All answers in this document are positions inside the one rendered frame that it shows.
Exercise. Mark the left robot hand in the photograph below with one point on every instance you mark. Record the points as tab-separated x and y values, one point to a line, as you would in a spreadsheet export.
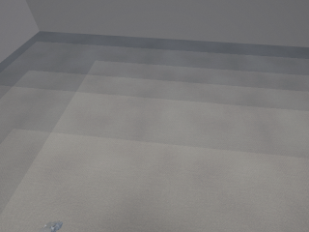
52	226

